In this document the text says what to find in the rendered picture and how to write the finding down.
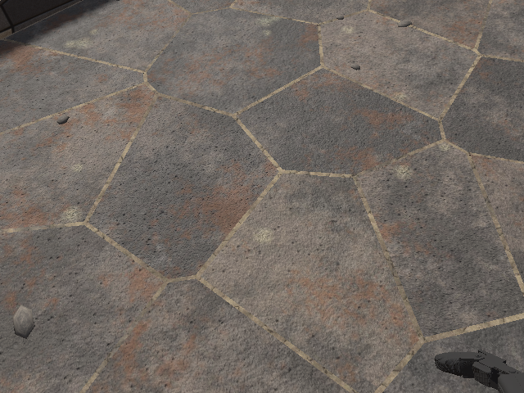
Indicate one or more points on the robot right hand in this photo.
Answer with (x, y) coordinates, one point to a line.
(486, 368)

